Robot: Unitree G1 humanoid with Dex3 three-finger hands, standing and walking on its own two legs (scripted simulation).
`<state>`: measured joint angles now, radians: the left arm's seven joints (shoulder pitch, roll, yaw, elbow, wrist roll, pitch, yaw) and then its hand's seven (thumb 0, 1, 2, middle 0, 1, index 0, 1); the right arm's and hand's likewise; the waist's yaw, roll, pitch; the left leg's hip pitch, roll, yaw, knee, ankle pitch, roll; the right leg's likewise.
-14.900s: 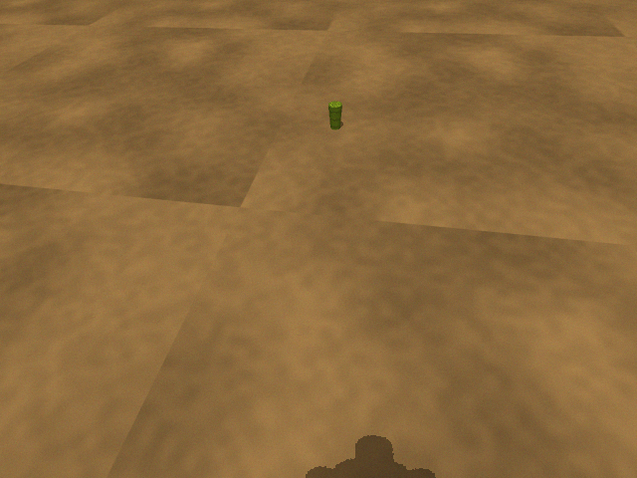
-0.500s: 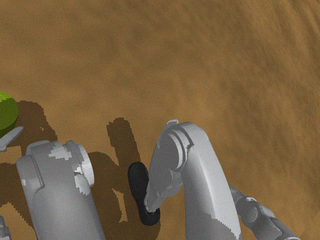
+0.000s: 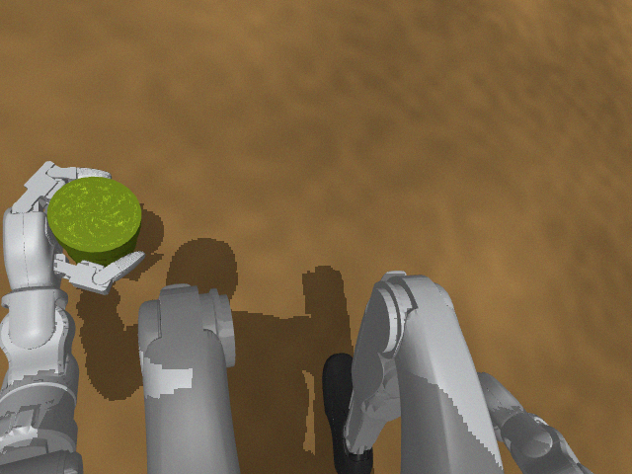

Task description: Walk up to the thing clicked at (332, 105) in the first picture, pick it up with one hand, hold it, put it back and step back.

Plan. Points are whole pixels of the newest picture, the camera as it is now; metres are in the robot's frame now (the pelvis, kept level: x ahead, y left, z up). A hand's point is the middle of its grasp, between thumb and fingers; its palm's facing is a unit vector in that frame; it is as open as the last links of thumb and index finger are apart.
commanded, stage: settle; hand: left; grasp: from the side
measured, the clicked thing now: (101, 238) +0.39 +0.27 -0.11
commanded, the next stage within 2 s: lift in 1.14 s
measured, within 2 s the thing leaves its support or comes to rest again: neither
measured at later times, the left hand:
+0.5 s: hand (104, 201) +0.40 +0.25 -0.01, palm faces +0.19 -0.98 -0.06, open 11.1 cm
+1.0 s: hand (91, 194) +0.39 +0.25 +0.02, palm faces +0.20 -0.98 -0.06, open 11.1 cm
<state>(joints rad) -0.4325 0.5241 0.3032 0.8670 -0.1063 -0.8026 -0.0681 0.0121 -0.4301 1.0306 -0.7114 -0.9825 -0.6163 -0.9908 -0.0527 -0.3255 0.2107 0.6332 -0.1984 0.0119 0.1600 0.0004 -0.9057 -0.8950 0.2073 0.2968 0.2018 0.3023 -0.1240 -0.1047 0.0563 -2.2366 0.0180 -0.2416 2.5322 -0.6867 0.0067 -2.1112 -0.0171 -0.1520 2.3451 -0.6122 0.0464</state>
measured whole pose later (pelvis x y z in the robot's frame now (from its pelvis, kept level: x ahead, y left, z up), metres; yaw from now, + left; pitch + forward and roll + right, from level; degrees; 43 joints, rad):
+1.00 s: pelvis +0.02 -0.01 +0.06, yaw +7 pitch +32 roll -4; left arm -0.43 0.34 0.34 0.74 -0.15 -0.61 -0.23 0.00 -0.52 1.13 -0.72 -1.01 -0.63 -1.02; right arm 0.05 -0.29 0.01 0.69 -0.07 -0.02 0.06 0.00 -0.91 -0.90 0.20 0.30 0.20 0.30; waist -0.07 0.00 -0.12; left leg -2.13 0.02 -0.09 2.27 -0.70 -0.02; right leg -2.10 -0.05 -0.03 2.22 -0.67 0.01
